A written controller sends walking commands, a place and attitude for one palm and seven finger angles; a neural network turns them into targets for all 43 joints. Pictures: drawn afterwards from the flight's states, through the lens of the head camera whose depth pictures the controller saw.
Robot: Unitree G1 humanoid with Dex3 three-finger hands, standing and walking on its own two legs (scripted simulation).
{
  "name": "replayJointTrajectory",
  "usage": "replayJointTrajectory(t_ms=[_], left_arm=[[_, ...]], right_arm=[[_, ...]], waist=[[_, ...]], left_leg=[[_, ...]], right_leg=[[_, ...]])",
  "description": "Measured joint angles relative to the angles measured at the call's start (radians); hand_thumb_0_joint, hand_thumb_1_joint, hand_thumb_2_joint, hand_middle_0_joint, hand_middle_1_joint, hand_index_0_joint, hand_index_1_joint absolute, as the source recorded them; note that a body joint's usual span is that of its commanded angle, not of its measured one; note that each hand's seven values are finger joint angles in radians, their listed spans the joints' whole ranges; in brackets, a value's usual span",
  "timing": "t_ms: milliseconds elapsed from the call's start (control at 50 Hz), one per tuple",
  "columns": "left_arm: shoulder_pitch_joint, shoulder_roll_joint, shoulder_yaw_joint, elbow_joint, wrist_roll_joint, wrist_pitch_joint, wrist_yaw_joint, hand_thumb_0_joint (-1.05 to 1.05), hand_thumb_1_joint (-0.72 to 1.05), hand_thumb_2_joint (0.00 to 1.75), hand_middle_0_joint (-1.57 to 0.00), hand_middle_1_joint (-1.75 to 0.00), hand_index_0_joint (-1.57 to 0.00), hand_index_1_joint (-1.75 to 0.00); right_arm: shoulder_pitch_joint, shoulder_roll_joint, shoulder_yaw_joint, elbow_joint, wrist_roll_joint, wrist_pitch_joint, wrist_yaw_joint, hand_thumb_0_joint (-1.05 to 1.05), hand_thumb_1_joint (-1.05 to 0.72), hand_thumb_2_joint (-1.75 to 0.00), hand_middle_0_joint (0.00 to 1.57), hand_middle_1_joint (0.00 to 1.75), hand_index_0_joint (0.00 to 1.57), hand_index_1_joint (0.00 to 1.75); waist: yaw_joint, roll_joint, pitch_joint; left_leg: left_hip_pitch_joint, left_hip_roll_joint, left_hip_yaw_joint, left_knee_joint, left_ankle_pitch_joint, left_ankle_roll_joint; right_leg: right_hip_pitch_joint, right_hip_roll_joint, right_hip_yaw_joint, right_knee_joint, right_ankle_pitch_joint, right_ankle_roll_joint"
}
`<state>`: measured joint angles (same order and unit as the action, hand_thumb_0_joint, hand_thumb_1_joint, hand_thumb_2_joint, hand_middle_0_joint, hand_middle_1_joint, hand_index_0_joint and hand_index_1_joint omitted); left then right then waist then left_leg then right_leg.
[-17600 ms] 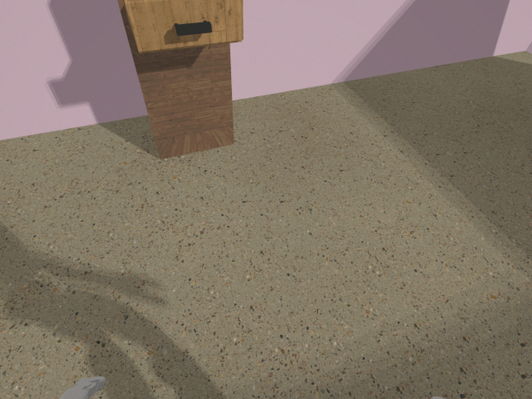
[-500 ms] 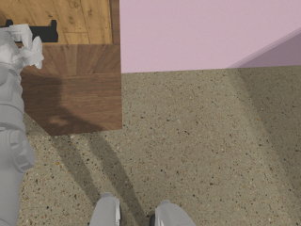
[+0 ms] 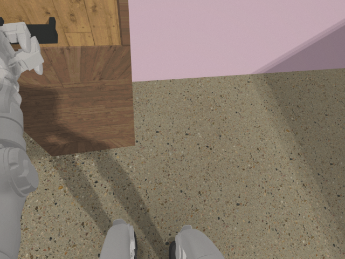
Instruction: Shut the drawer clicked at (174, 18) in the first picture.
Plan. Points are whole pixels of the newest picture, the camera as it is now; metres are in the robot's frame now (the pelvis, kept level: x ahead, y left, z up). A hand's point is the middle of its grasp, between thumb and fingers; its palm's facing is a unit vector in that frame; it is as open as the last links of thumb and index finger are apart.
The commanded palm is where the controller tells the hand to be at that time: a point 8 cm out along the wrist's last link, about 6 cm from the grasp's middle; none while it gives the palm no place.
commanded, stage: pull the fist back off the drawer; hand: left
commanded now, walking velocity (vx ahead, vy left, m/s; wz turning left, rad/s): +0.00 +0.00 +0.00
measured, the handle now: (25, 27) +0.61 +0.27 +0.10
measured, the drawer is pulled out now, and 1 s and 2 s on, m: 0.00 0.00 0.00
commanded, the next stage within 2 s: draw the hand back to the body in 0.30 s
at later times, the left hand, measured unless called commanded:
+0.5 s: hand (25, 67) +0.49 +0.25 +0.11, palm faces +0.13 -0.99 -0.01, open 3.3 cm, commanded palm +0.45 +0.28 +0.12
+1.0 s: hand out of the picture +0.35 +0.24 +0.16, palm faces +0.23 -0.96 -0.15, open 3.3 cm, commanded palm +0.30 +0.29 +0.18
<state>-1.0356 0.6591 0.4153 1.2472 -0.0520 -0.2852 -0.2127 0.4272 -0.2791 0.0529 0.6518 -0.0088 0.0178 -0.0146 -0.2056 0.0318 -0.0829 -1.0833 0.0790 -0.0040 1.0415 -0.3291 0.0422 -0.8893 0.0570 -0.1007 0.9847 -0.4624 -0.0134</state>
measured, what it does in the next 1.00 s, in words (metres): rises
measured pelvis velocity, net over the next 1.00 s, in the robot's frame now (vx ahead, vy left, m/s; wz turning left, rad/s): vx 0.04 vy -0.01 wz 0.05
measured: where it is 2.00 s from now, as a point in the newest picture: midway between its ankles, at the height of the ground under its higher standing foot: outside the picture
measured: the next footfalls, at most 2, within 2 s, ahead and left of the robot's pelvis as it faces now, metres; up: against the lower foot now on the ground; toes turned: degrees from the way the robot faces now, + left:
none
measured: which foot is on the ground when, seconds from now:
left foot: down 0.00-1.00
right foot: down 0.00-1.00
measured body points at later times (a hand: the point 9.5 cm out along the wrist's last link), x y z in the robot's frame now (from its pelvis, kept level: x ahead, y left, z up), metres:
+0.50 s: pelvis +0.05 +0.00 +0.02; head +0.14 +0.03 +0.46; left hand +0.48 +0.30 +0.11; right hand +0.10 -0.27 -0.08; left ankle +0.09 +0.09 -0.66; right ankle +0.00 -0.12 -0.66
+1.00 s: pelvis +0.04 -0.01 +0.06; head +0.04 -0.01 +0.51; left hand +0.33 +0.29 +0.17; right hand +0.22 -0.24 -0.03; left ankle +0.08 +0.09 -0.66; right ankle +0.00 -0.12 -0.66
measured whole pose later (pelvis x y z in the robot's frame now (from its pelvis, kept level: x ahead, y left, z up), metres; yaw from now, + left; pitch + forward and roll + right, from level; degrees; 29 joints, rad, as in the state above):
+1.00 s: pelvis +0.04 -0.01 +0.06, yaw +3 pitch +4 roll -2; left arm -0.09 0.36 0.25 0.25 -0.19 -0.09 -0.09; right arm 0.21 -0.25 0.04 0.56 0.07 -0.01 -0.07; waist 0.00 0.05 -0.07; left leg -0.50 0.03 0.03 0.71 -0.28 0.03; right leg -0.32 0.02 -0.07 0.66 -0.41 -0.01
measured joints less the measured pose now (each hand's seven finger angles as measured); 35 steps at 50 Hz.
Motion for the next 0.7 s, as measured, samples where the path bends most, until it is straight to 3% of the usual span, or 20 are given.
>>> replayJointTrajectory(t_ms=[240, 440, 560, 700], left_arm=[[0.23, -0.087, 0.049, -0.166, -0.051, -0.033, -0.003, 0.01, 0.87, 0.89, -1.4, -1.6, -1.4, -1.6], [0.341, -0.157, -0.003, -0.269, -0.099, -0.034, -0.023, 0.01, 0.9, 0.9, -1.4, -1.6, -1.4, -1.6], [0.517, -0.222, -0.03, -0.504, -0.143, -0.003, -0.034, 0.01, 0.9, 0.9, -1.4, -1.6, -1.4, -1.6], [0.715, -0.277, -0.061, -0.707, -0.199, 0.098, -0.021, 0.01, 0.9, 0.9, -1.4, -1.6, -1.4, -1.6]], right_arm=[[0.003, 0.013, -0.021, -0.024, 0.017, 0.041, 0.012, 0.01, -0.9, -0.9, 0.2, 0.3, 0.2, 0.3], [-0.059, 0.016, -0.043, -0.021, 0.036, 0.054, 0.008, 0.01, -0.9, -0.9, 0.2, 0.3, 0.2, 0.3], [-0.094, 0.014, -0.055, -0.055, 0.051, 0.054, 0.009, 0.01, -0.91, -0.9, 0.2, 0.3, 0.2, 0.3], [-0.12, 0.025, -0.041, -0.091, 0.074, 0.029, -0.002, 0.01, -0.91, -0.9, 0.2, 0.3, 0.2, 0.3]], waist=[[0.041, 0.0, -0.021], [0.088, -0.01, -0.028], [0.111, -0.001, -0.034], [0.146, 0.006, -0.044]], left_leg=[[0.114, 0.005, 0.041, -0.053, -0.03, 0.002], [0.197, -0.013, 0.03, -0.077, -0.053, -0.001], [0.271, -0.016, 0.044, -0.12, -0.052, -0.001], [0.396, -0.031, 0.053, -0.194, -0.035, -0.001]], right_leg=[[0.101, 0.001, 0.043, -0.06, -0.011, 0.006], [0.198, -0.011, 0.032, -0.101, -0.031, 0.006], [0.268, -0.014, 0.046, -0.148, -0.022, 0.009], [0.389, -0.026, 0.053, -0.216, -0.007, 0.011]])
